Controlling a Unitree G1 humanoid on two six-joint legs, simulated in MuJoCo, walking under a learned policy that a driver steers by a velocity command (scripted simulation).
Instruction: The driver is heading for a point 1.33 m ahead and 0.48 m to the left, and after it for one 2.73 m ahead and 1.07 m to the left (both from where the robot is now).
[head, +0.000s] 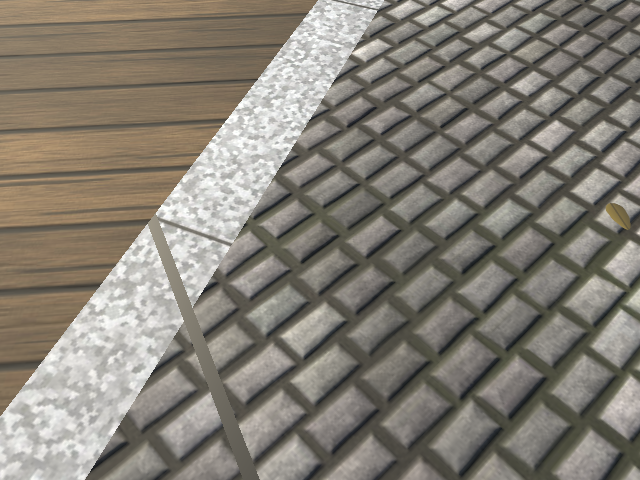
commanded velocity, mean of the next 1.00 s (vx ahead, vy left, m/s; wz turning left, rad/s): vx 0.50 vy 0.00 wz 0.45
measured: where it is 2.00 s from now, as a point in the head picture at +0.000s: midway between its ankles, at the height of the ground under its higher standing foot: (205, 270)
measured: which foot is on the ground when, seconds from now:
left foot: down 0.00-0.38, up 0.40-0.84, down 0.86-1.00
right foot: up 0.00-0.36, down 0.38-0.88, up 0.90-1.00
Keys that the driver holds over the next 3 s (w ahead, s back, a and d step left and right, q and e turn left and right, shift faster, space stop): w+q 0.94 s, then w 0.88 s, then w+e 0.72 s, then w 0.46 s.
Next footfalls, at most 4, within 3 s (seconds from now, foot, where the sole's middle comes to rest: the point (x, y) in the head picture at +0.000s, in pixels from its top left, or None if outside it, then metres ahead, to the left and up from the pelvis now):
0.38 right None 0.36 -0.12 -0.76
0.86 left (230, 447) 0.54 0.23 -0.76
1.38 right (249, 292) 0.94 0.23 -0.76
1.86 left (155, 271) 0.99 0.48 -0.76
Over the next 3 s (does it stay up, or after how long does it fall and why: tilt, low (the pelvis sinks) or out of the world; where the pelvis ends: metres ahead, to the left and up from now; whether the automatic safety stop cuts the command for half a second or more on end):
stays up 1.58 0.63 -0.14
